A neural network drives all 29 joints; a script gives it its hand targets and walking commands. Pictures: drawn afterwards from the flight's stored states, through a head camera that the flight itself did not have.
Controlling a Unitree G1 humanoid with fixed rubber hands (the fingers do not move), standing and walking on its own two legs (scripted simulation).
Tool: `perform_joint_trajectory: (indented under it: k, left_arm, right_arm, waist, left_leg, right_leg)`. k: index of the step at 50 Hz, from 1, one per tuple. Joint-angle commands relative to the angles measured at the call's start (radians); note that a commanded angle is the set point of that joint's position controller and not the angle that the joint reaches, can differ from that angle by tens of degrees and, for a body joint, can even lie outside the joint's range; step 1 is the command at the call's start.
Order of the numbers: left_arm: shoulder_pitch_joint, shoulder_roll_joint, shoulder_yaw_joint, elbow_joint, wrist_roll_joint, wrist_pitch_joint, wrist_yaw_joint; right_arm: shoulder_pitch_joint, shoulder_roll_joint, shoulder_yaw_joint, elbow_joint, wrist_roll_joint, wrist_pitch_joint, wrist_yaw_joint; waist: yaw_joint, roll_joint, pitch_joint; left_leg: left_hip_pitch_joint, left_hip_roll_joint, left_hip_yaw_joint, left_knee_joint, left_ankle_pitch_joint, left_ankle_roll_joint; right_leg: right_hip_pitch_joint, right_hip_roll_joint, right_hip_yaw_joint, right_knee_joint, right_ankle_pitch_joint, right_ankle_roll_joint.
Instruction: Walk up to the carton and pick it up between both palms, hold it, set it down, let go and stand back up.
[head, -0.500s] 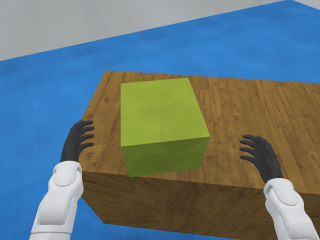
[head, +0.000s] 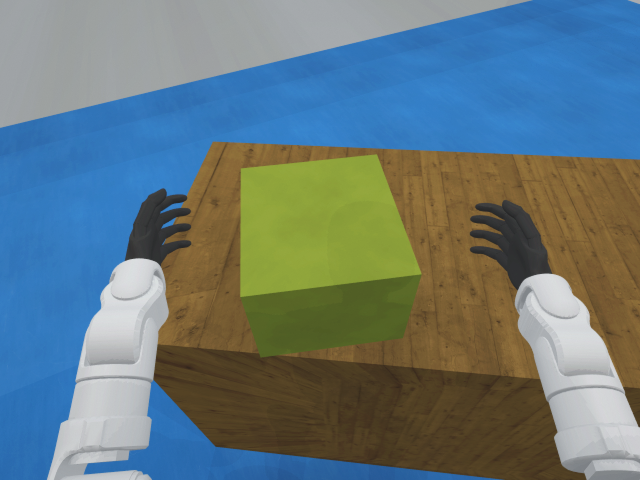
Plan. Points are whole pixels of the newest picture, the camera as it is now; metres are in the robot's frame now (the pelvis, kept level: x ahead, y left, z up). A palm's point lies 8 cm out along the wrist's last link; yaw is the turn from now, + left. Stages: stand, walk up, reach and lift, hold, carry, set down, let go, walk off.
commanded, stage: reach and lift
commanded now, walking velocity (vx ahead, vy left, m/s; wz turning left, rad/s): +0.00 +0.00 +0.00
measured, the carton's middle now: (320, 252) +0.43 +0.05 -0.01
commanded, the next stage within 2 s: none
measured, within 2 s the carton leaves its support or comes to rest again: neither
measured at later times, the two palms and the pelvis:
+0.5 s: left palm (166, 203) +0.38 +0.23 +0.15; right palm (500, 196) +0.42 -0.18 +0.13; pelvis +0.00 +0.00 +0.00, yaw +0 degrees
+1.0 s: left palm (176, 211) +0.40 +0.24 +0.10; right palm (476, 192) +0.46 -0.17 +0.11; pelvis +0.01 +0.00 +0.00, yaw +0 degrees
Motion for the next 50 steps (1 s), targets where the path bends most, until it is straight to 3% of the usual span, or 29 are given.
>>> perform_joint_trajectory:
  k: [1, 2, 4, 6, 10, 14, 17, 20, 21, 22, 23, 26, 28, 29, 31, 33, 35, 38, 40, 41, 42, 44, 46, 49, 50]
  left_arm:
    - [-0.405, 0.1, 0.042, -0.047, -0.138, -0.016, -0.003]
    - [-0.4, 0.107, 0.06, -0.073, -0.124, -0.019, 0.002]
    - [-0.46, 0.102, 0.044, -0.04, -0.123, -0.006, 0.005]
    - [-0.478, 0.103, 0.043, 0.044, -0.118, 0.008, 0.001]
    - [-0.561, 0.133, 0.043, 0.08, -0.12, 0.014, 0.009]
    - [-0.636, 0.142, 0.019, 0.102, -0.126, 0.01, 0.011]
    - [-0.695, 0.177, 0.039, 0.164, -0.109, 0.007, 0.017]
    - [-0.757, 0.174, 0.013, 0.235, -0.12, -0.002, 0.024]
    - [-0.778, 0.18, 0.012, 0.271, -0.11, -0.008, 0.023]
    - [-0.799, 0.192, 0.015, 0.227, -0.114, -0.015, 0.026]
    - [-0.792, 0.189, 0.014, 0.24, -0.119, -0.02, 0.032]
    - [-0.853, 0.189, 0.003, 0.311, -0.115, -0.034, 0.029]
    - [-0.863, 0.192, 0.006, 0.281, -0.105, -0.05, 0.036]
    - [-0.888, 0.198, 0.012, 0.333, -0.099, -0.055, 0.035]
    - [-0.862, 0.199, 0.022, 0.347, -0.096, -0.07, 0.033]
    - [-0.917, 0.198, 0.016, 0.432, -0.089, -0.097, 0.028]
    - [-0.944, 0.192, 0.01, 0.405, -0.095, -0.133, 0.038]
    - [-0.932, 0.17, 0.001, 0.463, -0.085, -0.18, 0.035]
    - [-0.91, 0.154, -0.009, 0.586, -0.073, -0.21, 0.028]
    - [-0.905, 0.162, -0.002, 0.646, -0.068, -0.237, 0.019]
    - [-0.901, 0.156, -0.002, 0.617, -0.065, -0.269, 0.019]
    - [-0.877, 0.13, -0.006, 0.661, -0.064, -0.334, 0.012]
    - [-0.863, 0.117, -0.016, 0.753, -0.063, -0.407, 0.004]
    - [-0.874, 0.095, -0.041, 0.722, -0.089, -0.53, 0.006]
    - [-0.869, 0.097, -0.036, 0.758, -0.087, -0.558, 0.006]
  right_arm:
    - [-0.516, -0.219, 0.017, -0.047, 0.138, -0.022, 0.008]
    - [-0.504, -0.217, 0.017, -0.044, 0.14, -0.028, 0.005]
    - [-0.572, -0.237, 0.016, 0.022, 0.143, -0.016, 0.004]
    - [-0.588, -0.226, 0.023, 0.102, 0.135, 0.002, 0.005]
    - [-0.694, -0.231, 0.042, 0.127, 0.143, 0.001, 0.001]
    - [-0.774, -0.24, 0.041, 0.183, 0.147, 0.004, 0.0]
    - [-0.84, -0.249, 0.054, 0.243, 0.155, 0.004, -0.005]
    - [-0.904, -0.251, 0.048, 0.322, 0.14, 0.002, -0.009]
    - [-0.927, -0.24, 0.055, 0.335, 0.14, 0.003, -0.009]
    - [-0.95, -0.249, 0.048, 0.302, 0.14, -0.006, -0.01]
    - [-0.954, -0.25, 0.052, 0.314, 0.142, -0.014, -0.011]
    - [-1.015, -0.25, 0.047, 0.397, 0.133, -0.015, -0.015]
    - [-1.029, -0.256, 0.049, 0.387, 0.139, -0.033, -0.013]
    - [-1.054, -0.249, 0.059, 0.424, 0.134, -0.032, -0.015]
    - [-1.048, -0.252, 0.067, 0.421, 0.143, -0.048, -0.02]
    - [-1.083, -0.238, 0.068, 0.507, 0.137, -0.055, -0.025]
    - [-1.127, -0.23, 0.084, 0.487, 0.149, -0.086, -0.025]
    - [-1.122, -0.225, 0.085, 0.568, 0.15, -0.115, -0.026]
    - [-1.101, -0.207, 0.105, 0.642, 0.148, -0.131, -0.023]
    - [-1.093, -0.183, 0.11, 0.679, 0.141, -0.139, -0.024]
    - [-1.087, -0.185, 0.114, 0.67, 0.143, -0.166, -0.026]
    - [-1.067, -0.168, 0.132, 0.7, 0.148, -0.214, -0.023]
    - [-1.047, -0.149, 0.127, 0.764, 0.136, -0.256, -0.015]
    - [-1.061, -0.136, 0.152, 0.736, 0.157, -0.335, 0.0]
    - [-1.051, -0.13, 0.155, 0.77, 0.157, -0.349, 0.003]
  waist:
    - [0.042, -0.058, -0.318]
    - [0.052, -0.048, -0.354]
    - [0.04, -0.034, -0.35]
    - [0.037, -0.03, -0.315]
    - [0.056, -0.065, -0.362]
    - [0.038, -0.054, -0.409]
    - [0.061, -0.056, -0.425]
    - [0.049, -0.051, -0.429]
    - [0.058, -0.045, -0.424]
    - [0.056, -0.035, -0.486]
    - [0.067, -0.046, -0.508]
    - [0.048, -0.045, -0.531]
    - [0.065, -0.023, -0.599]
    - [0.063, -0.035, -0.592]
    - [0.073, -0.054, -0.62]
    - [0.064, -0.049, -0.608]
    - [0.08, -0.045, -0.692]
    - [0.071, -0.044, -0.691]
    - [0.081, -0.037, -0.65]
    - [0.082, -0.058, -0.624]
    - [0.084, -0.047, -0.64]
    - [0.088, -0.052, -0.651]
    - [0.08, -0.051, -0.643]
    - [0.092, -0.034, -0.778]
    - [0.098, -0.035, -0.771]
  left_leg:
    - [0.037, -0.054, 0.026, -0.027, 0.194, 0.035]
    - [0.051, -0.056, 0.03, -0.021, 0.22, 0.035]
    - [0.046, -0.054, 0.03, -0.017, 0.227, 0.029]
    - [0.029, -0.054, 0.029, -0.022, 0.194, 0.029]
    - [0.018, -0.049, 0.03, -0.013, 0.221, 0.034]
    - [0.02, -0.044, 0.026, -0.001, 0.222, 0.03]
    - [0.011, -0.047, 0.031, 0.0, 0.232, 0.032]
    - [-0.009, -0.047, 0.033, 0.006, 0.218, 0.029]
    - [-0.017, -0.047, 0.034, 0.005, 0.218, 0.03]
    - [-0.001, -0.045, 0.037, 0.013, 0.246, 0.025]
    - [0.01, -0.044, 0.033, 0.026, 0.271, 0.024]
    - [-0.024, -0.046, 0.035, 0.037, 0.272, 0.02]
    - [0.015, -0.041, 0.036, 0.051, 0.339, 0.01]
    - [-0.001, -0.044, 0.034, 0.056, 0.328, 0.014]
    - [-0.009, -0.047, 0.038, 0.06, 0.38, 0.01]
    - [-0.062, -0.052, 0.036, 0.056, 0.336, 0.014]
    - [-0.047, -0.051, 0.042, 0.074, 0.384, 0.009]
    - [-0.02, -0.043, 0.033, 0.09, 0.431, -0.004]
    - [-0.038, -0.043, 0.036, 0.083, 0.393, 0.0]
    - [-0.07, -0.046, 0.038, 0.081, 0.369, 0.005]
    - [-0.06, -0.046, 0.037, 0.082, 0.399, -0.002]
    - [-0.048, -0.048, 0.042, 0.098, 0.441, -0.006]
    - [-0.07, -0.047, 0.046, 0.106, 0.405, -0.008]
    - [-0.077, -0.042, 0.053, 0.137, 0.475, -0.019]
    - [-0.09, -0.043, 0.054, 0.142, 0.475, -0.017]
  right_leg:
    - [0.021, 0.065, 0.046, -0.139, 0.196, 0.022]
    - [0.046, 0.064, 0.055, -0.136, 0.224, 0.023]
    - [0.026, 0.071, 0.04, -0.131, 0.232, 0.019]
    - [0.015, 0.065, 0.044, -0.141, 0.204, 0.021]
    - [0.029, 0.066, 0.041, -0.132, 0.251, 0.027]
    - [0.029, 0.064, 0.038, -0.126, 0.259, 0.027]
    - [0.041, 0.065, 0.04, -0.122, 0.292, 0.027]
    - [0.029, 0.061, 0.037, -0.119, 0.295, 0.029]
    - [0.033, 0.061, 0.036, -0.119, 0.284, 0.025]
    - [0.043, 0.066, 0.032, -0.113, 0.308, 0.025]
    - [0.034, 0.07, 0.031, -0.109, 0.334, 0.024]
    - [0.028, 0.068, 0.032, -0.104, 0.355, 0.024]
    - [0.031, 0.07, 0.026, -0.098, 0.407, 0.021]
    - [0.028, 0.071, 0.027, -0.097, 0.399, 0.023]
    - [0.072, 0.068, 0.029, -0.087, 0.511, 0.031]
    - [0.062, 0.059, 0.031, -0.087, 0.481, 0.035]
    - [0.067, 0.071, 0.022, -0.069, 0.51, 0.036]
    - [0.019, 0.079, 0.009, -0.076, 0.5, 0.03]
    - [0.001, 0.076, 0.008, -0.09, 0.461, 0.026]
    - [0.002, 0.07, 0.011, -0.093, 0.435, 0.032]
    - [0.009, 0.07, 0.008, -0.086, 0.466, 0.032]
    - [-0.006, 0.075, 0.003, -0.084, 0.481, 0.032]
    - [-0.048, 0.076, 0.003, -0.089, 0.415, 0.028]
    - [-0.063, 0.082, -0.006, -0.053, 0.458, 0.025]
    - [-0.078, 0.079, -0.004, -0.053, 0.448, 0.026]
